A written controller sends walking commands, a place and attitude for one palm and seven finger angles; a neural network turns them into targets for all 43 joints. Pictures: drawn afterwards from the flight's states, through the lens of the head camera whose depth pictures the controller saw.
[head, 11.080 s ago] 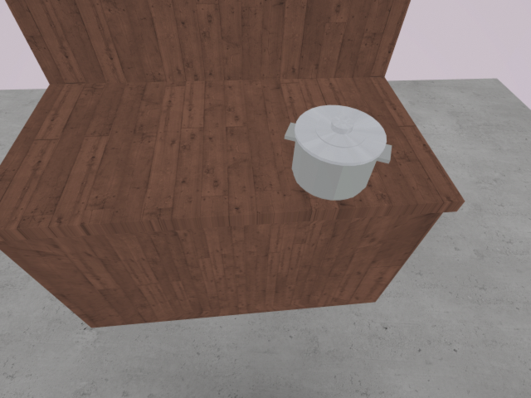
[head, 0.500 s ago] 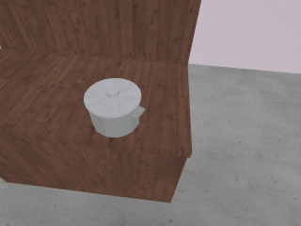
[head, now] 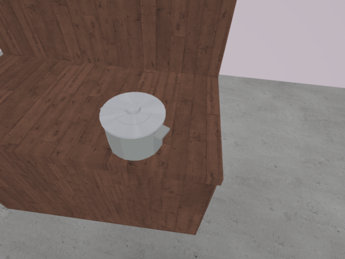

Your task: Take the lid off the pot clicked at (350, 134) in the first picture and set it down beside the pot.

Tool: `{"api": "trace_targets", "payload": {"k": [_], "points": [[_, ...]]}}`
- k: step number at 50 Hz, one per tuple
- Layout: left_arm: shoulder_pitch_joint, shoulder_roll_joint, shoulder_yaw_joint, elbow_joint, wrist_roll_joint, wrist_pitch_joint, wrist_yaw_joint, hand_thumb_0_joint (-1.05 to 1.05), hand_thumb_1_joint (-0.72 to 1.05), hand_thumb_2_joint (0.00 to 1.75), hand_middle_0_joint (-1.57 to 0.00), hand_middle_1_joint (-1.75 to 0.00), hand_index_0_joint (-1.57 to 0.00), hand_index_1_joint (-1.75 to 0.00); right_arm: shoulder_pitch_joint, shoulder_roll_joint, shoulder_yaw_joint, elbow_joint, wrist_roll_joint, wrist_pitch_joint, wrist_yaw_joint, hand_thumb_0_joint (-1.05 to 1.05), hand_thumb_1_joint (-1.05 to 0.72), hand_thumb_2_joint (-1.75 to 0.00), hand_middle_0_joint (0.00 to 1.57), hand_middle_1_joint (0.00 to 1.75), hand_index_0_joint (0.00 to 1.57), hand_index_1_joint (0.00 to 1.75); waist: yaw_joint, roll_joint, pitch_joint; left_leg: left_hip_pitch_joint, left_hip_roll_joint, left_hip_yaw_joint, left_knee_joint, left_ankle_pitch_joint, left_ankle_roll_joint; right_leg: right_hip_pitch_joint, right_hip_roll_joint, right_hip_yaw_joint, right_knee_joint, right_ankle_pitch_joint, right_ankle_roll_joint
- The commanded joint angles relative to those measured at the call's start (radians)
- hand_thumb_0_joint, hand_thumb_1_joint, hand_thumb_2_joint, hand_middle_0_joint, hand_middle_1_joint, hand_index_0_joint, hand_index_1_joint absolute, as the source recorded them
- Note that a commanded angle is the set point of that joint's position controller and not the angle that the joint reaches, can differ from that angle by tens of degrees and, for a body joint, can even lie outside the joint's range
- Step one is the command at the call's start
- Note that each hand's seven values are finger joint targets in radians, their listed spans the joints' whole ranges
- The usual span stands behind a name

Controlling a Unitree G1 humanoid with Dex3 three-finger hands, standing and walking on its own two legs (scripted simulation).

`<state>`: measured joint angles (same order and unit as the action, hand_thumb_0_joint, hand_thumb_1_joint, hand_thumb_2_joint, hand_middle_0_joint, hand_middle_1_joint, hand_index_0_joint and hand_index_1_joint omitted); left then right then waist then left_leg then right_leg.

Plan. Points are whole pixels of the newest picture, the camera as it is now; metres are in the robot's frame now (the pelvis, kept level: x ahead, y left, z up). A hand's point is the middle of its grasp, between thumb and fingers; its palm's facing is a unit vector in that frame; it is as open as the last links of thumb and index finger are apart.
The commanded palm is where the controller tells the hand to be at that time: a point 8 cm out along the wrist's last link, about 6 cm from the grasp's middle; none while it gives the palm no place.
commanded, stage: look again from close up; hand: left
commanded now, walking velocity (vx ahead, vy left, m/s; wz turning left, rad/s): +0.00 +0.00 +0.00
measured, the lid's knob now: (132, 107) +0.51 +0.16 +0.05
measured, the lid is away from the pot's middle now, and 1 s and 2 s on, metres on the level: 0.00 0.00 0.00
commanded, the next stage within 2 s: lift the closed hand beside the body in 0.56 s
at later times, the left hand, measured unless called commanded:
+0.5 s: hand out of the picture -0.02 +0.18 -0.18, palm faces +0.04 -0.98 -0.18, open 7.4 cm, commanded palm none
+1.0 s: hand out of the picture +0.09 +0.20 -0.07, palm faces +0.15 -0.97 -0.19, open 5.2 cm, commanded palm +0.05 +0.26 -0.05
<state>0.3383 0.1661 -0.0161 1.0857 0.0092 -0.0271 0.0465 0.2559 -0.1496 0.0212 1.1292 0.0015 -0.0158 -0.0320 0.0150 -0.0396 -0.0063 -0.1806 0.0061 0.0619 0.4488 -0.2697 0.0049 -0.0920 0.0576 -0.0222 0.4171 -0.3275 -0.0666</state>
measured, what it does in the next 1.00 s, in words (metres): shifts its weight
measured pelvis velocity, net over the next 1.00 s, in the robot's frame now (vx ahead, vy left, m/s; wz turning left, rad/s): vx -0.05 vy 0.02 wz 0.02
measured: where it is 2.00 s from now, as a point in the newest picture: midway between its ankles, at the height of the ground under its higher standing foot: outside the picture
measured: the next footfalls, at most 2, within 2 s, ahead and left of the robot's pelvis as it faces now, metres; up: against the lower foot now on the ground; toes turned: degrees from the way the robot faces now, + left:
none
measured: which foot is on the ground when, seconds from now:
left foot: down 0.00-1.00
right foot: down 0.00-1.00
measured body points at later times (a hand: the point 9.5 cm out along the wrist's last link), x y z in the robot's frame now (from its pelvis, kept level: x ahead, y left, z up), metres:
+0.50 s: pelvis -0.01 +0.02 +0.00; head -0.01 +0.03 +0.45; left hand -0.03 +0.24 -0.16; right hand +0.00 -0.21 -0.15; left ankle -0.02 +0.11 -0.74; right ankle -0.07 -0.07 -0.74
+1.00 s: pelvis -0.05 +0.02 +0.00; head -0.07 +0.01 +0.45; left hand +0.08 +0.25 -0.05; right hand +0.14 -0.21 -0.07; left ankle -0.02 +0.11 -0.74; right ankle -0.07 -0.07 -0.74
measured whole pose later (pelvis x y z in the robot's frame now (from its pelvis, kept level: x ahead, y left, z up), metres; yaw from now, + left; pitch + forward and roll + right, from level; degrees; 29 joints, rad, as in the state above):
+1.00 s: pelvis -0.05 +0.02 +0.00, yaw +1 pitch -2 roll +1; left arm 0.46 0.15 0.02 0.30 -0.02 -0.06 0.04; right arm 0.17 -0.22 0.00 0.65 0.03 -0.12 -0.01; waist 0.00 0.01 -0.02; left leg -0.23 -0.03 0.05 0.46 -0.20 0.04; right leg -0.17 0.02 -0.04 0.49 -0.30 -0.04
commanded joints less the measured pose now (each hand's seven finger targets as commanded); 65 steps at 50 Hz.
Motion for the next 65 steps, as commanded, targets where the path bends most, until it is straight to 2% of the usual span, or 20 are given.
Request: {"api": "trace_targets", "payload": {"k": [1,32,33,34,35,36,37,40,41,43,45,47,49,51,53,55,58,61,63,65], "points": [[0.079,0.104,0.014,-0.019,0.001,-0.009,0.005,0.00,0.90,0.90,-0.20,-0.30,-0.20,-0.30,0.043,-0.097,-0.019,-0.027,-0.002,-0.018,-0.007,0.00,-0.90,-0.90,0.20,0.30,0.20,0.30,-0.004,0.029,0.041,0.052,0.100,-0.098,-0.051,0.261,0.033,-0.083,-0.158,0.112,-0.068,0.368,0.038],[0.093,0.087,0.012,-0.006,0.003,-0.002,0.004,0.00,0.90,0.90,-0.20,-0.30,-0.20,-0.30,0.065,-0.095,-0.021,-0.007,-0.002,-0.019,-0.005,0.00,-0.90,-0.90,0.20,0.30,0.20,0.30,-0.005,0.045,0.074,0.060,0.097,-0.121,-0.091,0.240,0.043,-0.105,-0.162,0.102,-0.087,0.256,0.026],[0.107,0.089,0.010,0.012,0.025,-0.034,0.038,0.00,0.90,0.90,-0.20,-0.30,-0.20,-0.30,-0.004,-0.118,-0.016,-0.083,-0.006,-0.027,0.004,0.00,-0.90,-0.90,0.20,0.30,0.20,0.30,-0.001,0.102,0.146,-0.047,0.091,-0.080,0.132,0.453,0.014,-0.163,-0.198,0.142,-0.062,0.652,0.064],[-0.541,0.227,-0.010,-1.203,-0.108,-0.178,0.034,0.00,0.90,0.90,-0.24,-0.35,-0.24,-0.35,0.022,-0.236,-0.042,-0.403,0.067,-0.191,0.013,0.00,-0.90,-0.90,0.20,0.30,0.20,0.30,-0.018,0.230,-0.267,0.186,0.017,-0.124,-0.037,0.442,-0.012,-0.045,-0.122,0.057,0.005,0.494,0.026],[-0.225,0.207,0.019,-1.029,-0.038,-0.110,0.076,0.00,0.90,0.90,-0.29,-0.40,-0.29,-0.40,-0.059,-0.191,-0.015,-0.369,0.070,-0.254,-0.023,0.00,-0.90,-0.90,0.20,0.30,0.20,0.30,-0.002,0.411,-0.288,0.278,0.046,-0.110,-0.045,0.513,-0.015,-0.102,-0.086,0.051,0.018,0.327,-0.001],[-0.175,0.200,0.009,-1.000,-0.055,-0.050,0.110,0.00,0.90,0.90,-0.33,-0.44,-0.33,-0.44,-0.069,-0.207,-0.026,-0.309,0.069,-0.261,-0.031,0.00,-0.90,-0.90,0.20,0.30,0.20,0.30,-0.010,0.333,-0.258,0.204,0.046,-0.120,-0.030,0.416,-0.034,-0.113,-0.081,0.003,0.010,0.244,0.014],[0.031,0.066,-0.015,-0.884,-0.061,0.010,0.114,0.00,0.90,0.90,-0.38,-0.49,-0.38,-0.49,-0.057,-0.186,-0.032,-0.323,0.075,-0.259,-0.033,0.00,-0.90,-0.90,0.20,0.30,0.20,0.30,-0.014,0.227,-0.189,0.184,0.043,-0.124,-0.057,0.409,-0.018,-0.097,-0.074,-0.023,-0.006,0.264,0.017],[0.122,-0.113,-0.164,-0.647,-0.006,0.029,0.071,0.00,0.90,0.90,-0.51,-0.64,-0.51,-0.64,-0.067,-0.210,-0.040,-0.402,0.031,-0.250,-0.002,0.00,-0.90,-0.90,0.20,0.30,0.20,0.30,-0.039,-0.093,0.037,0.070,0.020,-0.135,-0.055,0.276,0.029,-0.209,-0.053,-0.059,-0.035,0.220,0.050],[0.187,-0.125,-0.158,-0.572,0.002,0.027,0.057,0.00,0.90,0.90,-0.55,-0.68,-0.55,-0.68,-0.067,-0.217,-0.060,-0.434,0.033,-0.227,0.013,0.00,-0.90,-0.90,0.20,0.30,0.20,0.30,-0.025,-0.152,0.062,0.019,0.023,-0.136,-0.053,0.242,0.032,-0.230,-0.053,-0.061,-0.028,0.191,0.049],[0.331,-0.038,-0.045,-0.561,0.004,0.013,0.028,0.00,0.90,0.90,-0.64,-0.78,-0.64,-0.78,-0.108,-0.215,-0.082,-0.486,0.026,-0.178,0.026,0.00,-0.90,-0.90,0.20,0.30,0.20,0.30,0.025,-0.242,0.097,-0.050,0.018,-0.104,-0.054,0.175,0.025,-0.224,-0.060,-0.054,-0.035,0.144,0.050],[0.360,0.123,0.109,-0.751,-0.015,-0.035,0.009,0.00,0.90,0.90,-0.73,-0.88,-0.73,-0.88,-0.158,-0.216,-0.083,-0.564,0.025,-0.157,0.030,0.00,-0.90,-0.90,0.20,0.30,0.20,0.30,0.060,-0.201,0.051,-0.069,0.001,-0.077,-0.060,0.139,0.019,-0.175,-0.076,-0.026,-0.051,0.095,0.049],[0.236,0.251,0.211,-0.956,-0.032,-0.082,0.015,0.00,0.90,0.90,-0.82,-0.97,-0.82,-0.97,-0.180,-0.211,-0.069,-0.637,0.028,-0.146,0.017,0.00,-0.90,-0.90,0.20,0.30,0.20,0.30,0.055,-0.051,0.009,-0.034,-0.007,-0.055,-0.064,0.103,0.014,-0.149,-0.087,-0.004,-0.063,0.073,0.048],[0.103,0.216,0.184,-1.044,-0.039,-0.105,0.026,0.00,0.90,0.90,-0.90,-1.07,-0.90,-1.07,-0.179,-0.184,-0.057,-0.665,0.026,-0.141,-0.003,0.00,-0.90,-0.90,0.20,0.30,0.20,0.30,0.025,0.074,0.023,0.007,-0.009,-0.045,-0.061,0.060,0.019,-0.172,-0.085,0.017,-0.079,0.055,0.047],[0.004,0.184,0.146,-1.028,-0.032,-0.104,0.035,0.00,0.90,0.90,-0.99,-1.16,-0.99,-1.16,-0.157,-0.179,-0.053,-0.671,0.025,-0.128,-0.015,0.00,-0.90,-0.90,0.20,0.30,0.20,0.30,-0.013,0.136,0.080,0.008,-0.011,-0.048,-0.053,-0.014,0.019,-0.234,-0.080,0.020,-0.111,0.007,0.048],[-0.008,0.137,0.104,-1.011,-0.037,-0.106,0.033,0.00,0.90,0.90,-1.08,-1.26,-1.08,-1.26,-0.153,-0.175,-0.048,-0.683,0.026,-0.124,-0.024,0.00,-0.90,-0.90,0.20,0.30,0.20,0.30,-0.023,0.129,0.092,0.020,-0.020,-0.049,-0.049,-0.048,0.023,-0.246,-0.076,0.024,-0.131,-0.034,0.046],[0.064,0.122,0.089,-1.063,-0.045,-0.111,0.027,0.00,0.90,0.90,-1.17,-1.36,-1.17,-1.36,-0.148,-0.174,-0.047,-0.704,0.025,-0.125,-0.028,0.00,-0.90,-0.90,0.20,0.30,0.20,0.30,-0.007,0.152,0.027,0.066,-0.021,-0.051,-0.050,-0.029,0.026,-0.212,-0.073,0.024,-0.134,-0.021,0.041],[0.114,0.149,0.110,-1.126,-0.050,-0.110,0.032,0.00,0.90,0.90,-1.30,-1.50,-1.30,-1.50,-0.142,-0.179,-0.045,-0.718,0.015,-0.133,-0.038,0.00,-0.90,-0.90,0.20,0.30,0.20,0.30,0.000,0.105,-0.032,0.079,-0.016,-0.060,-0.050,0.007,0.029,-0.173,-0.067,0.014,-0.130,0.011,0.043],[0.139,0.177,0.154,-1.042,-0.043,-0.097,0.041,0.00,0.90,0.90,-1.30,-1.50,-1.30,-1.50,-0.138,-0.185,-0.046,-0.698,0.016,-0.122,-0.044,0.00,-0.90,-0.90,0.20,0.30,0.20,0.30,-0.006,0.035,0.032,0.045,-0.016,-0.061,-0.043,0.026,0.032,-0.194,-0.065,0.008,-0.136,0.024,0.048],[0.130,0.183,0.161,-1.039,-0.042,-0.100,0.040,0.00,0.90,0.90,-1.30,-1.50,-1.30,-1.50,-0.149,-0.188,-0.045,-0.697,0.017,-0.118,-0.046,0.00,-0.90,-0.90,0.20,0.30,0.20,0.30,-0.002,0.024,0.049,0.038,-0.017,-0.061,-0.044,0.033,0.036,-0.198,-0.066,0.008,-0.133,0.032,0.049],[0.146,0.198,0.177,-1.098,-0.042,-0.103,0.039,0.00,0.90,0.90,-1.30,-1.50,-1.30,-1.50,-0.152,-0.186,-0.045,-0.701,0.013,-0.124,-0.049,0.00,-0.90,-0.90,0.20,0.30,0.20,0.30,0.015,0.054,-0.009,0.065,-0.015,-0.061,-0.046,0.073,0.037,-0.160,-0.069,0.007,-0.118,0.074,0.046]]}}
